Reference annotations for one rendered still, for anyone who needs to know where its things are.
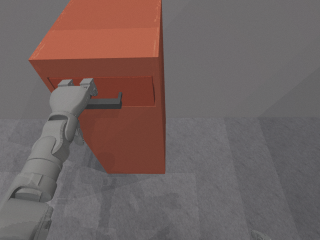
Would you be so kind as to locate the left robot upper arm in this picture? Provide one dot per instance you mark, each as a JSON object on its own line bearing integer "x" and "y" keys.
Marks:
{"x": 25, "y": 220}

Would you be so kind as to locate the left robot hand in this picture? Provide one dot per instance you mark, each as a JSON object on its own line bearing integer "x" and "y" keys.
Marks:
{"x": 73, "y": 99}

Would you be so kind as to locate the left robot forearm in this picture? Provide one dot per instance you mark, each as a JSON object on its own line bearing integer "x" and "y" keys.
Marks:
{"x": 37, "y": 179}

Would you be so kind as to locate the handle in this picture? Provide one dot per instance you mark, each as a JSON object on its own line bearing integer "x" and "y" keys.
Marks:
{"x": 105, "y": 103}

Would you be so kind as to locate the right robot hand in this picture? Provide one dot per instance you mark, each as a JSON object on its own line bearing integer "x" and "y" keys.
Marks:
{"x": 259, "y": 236}

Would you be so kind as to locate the drawer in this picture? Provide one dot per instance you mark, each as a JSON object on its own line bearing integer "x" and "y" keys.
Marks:
{"x": 136, "y": 90}

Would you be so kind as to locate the cabinet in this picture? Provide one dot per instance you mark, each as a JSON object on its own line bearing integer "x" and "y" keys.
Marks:
{"x": 112, "y": 38}

